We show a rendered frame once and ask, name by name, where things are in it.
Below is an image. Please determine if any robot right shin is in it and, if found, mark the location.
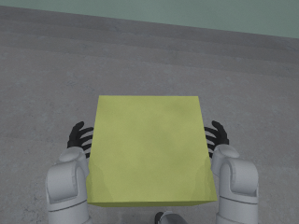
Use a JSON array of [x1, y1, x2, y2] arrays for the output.
[[161, 211, 173, 218]]

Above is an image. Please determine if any right robot foot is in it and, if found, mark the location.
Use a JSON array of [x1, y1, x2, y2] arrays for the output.
[[154, 212, 164, 224]]

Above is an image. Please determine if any right robot forearm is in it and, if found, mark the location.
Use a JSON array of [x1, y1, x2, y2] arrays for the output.
[[210, 144, 260, 224]]

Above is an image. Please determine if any robot right hand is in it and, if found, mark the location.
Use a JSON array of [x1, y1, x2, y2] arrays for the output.
[[204, 120, 229, 159]]

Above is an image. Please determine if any robot left hand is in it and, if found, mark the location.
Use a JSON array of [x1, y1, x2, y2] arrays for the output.
[[67, 121, 94, 158]]

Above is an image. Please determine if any carton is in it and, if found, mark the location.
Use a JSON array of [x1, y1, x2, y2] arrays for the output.
[[86, 95, 218, 207]]

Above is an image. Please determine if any left robot forearm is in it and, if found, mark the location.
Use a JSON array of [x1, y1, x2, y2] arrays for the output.
[[45, 147, 93, 224]]

